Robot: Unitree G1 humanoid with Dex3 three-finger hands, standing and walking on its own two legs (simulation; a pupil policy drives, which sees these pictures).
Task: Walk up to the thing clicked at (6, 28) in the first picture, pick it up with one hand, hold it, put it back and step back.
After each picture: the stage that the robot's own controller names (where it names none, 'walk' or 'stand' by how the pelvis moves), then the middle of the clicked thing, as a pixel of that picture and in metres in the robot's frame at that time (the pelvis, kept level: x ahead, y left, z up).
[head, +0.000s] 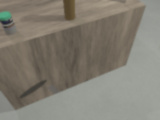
stand; (7, 23) +0.81 +0.43 -0.05
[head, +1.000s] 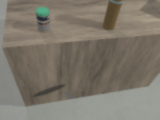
walk; (43, 20) +0.76 +0.20 -0.03
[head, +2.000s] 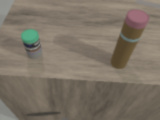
stand; (32, 44) +0.53 +0.23 -0.03
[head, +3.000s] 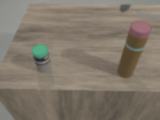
stand; (42, 59) +0.52 +0.19 -0.03
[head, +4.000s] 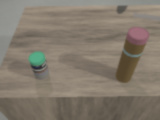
stand; (39, 66) +0.49 +0.20 -0.05
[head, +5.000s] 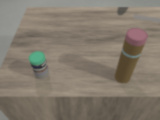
stand; (39, 65) +0.50 +0.20 -0.06
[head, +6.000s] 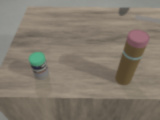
stand; (39, 66) +0.49 +0.20 -0.06
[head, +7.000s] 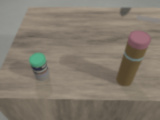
stand; (39, 67) +0.48 +0.20 -0.06
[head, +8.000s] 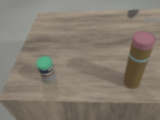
rise first; (46, 70) +0.48 +0.20 -0.05
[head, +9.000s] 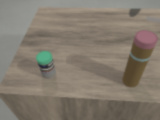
go down; (46, 65) +0.49 +0.20 -0.05
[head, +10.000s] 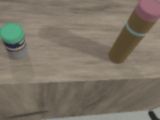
go down; (15, 43) +0.49 +0.19 +0.00
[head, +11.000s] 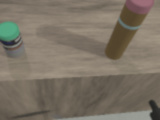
go down; (11, 41) +0.51 +0.19 +0.02
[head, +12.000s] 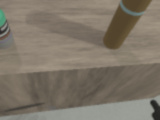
close in; out of the picture +0.50 +0.20 +0.04
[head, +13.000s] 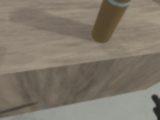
close; out of the picture +0.52 +0.22 +0.05
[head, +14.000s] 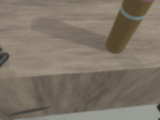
lift; out of the picture +0.44 +0.24 +0.04
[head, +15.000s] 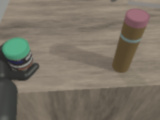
lift; (21, 59) +0.39 +0.18 +0.12
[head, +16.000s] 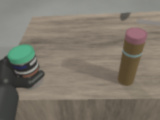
hold; (27, 67) +0.33 +0.17 +0.16
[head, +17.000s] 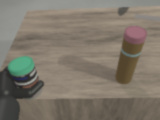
hold; (26, 78) +0.32 +0.18 +0.11
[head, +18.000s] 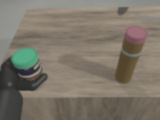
crouch; (30, 70) +0.34 +0.16 +0.13
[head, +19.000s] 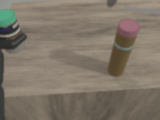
crouch; (9, 32) +0.46 +0.21 +0.16
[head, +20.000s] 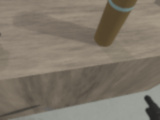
lower; out of the picture +0.52 +0.22 +0.05
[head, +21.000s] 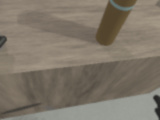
lower; out of the picture +0.50 +0.21 +0.05
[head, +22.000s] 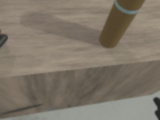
lower; out of the picture +0.50 +0.22 +0.05
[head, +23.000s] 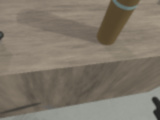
lower; out of the picture +0.51 +0.22 +0.05
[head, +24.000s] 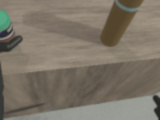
open; (2, 32) +0.50 +0.18 +0.05
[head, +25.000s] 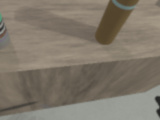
withdraw; out of the picture +0.50 +0.19 +0.05
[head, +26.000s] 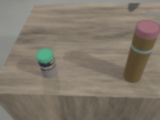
sink last; (47, 63) +0.48 +0.18 +0.00
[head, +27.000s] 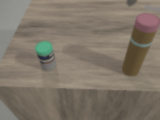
stand; (46, 56) +0.49 +0.18 +0.00
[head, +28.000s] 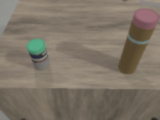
stand; (39, 55) +0.48 +0.19 +0.01
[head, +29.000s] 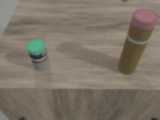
stand; (38, 55) +0.48 +0.19 +0.01
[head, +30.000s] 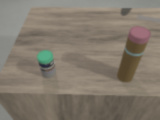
stand; (47, 64) +0.50 +0.17 -0.04
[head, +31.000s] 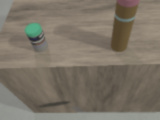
walk; (37, 38) +0.56 +0.22 -0.02
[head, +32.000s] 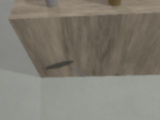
walk; out of the picture +0.87 +0.20 -0.02
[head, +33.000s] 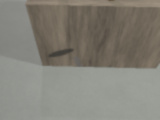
stand; out of the picture +1.12 +0.18 -0.03
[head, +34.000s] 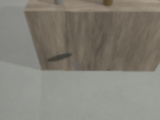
stand; out of the picture +1.11 +0.18 -0.05
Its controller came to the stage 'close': yes
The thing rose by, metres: 0.22
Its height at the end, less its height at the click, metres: +0.00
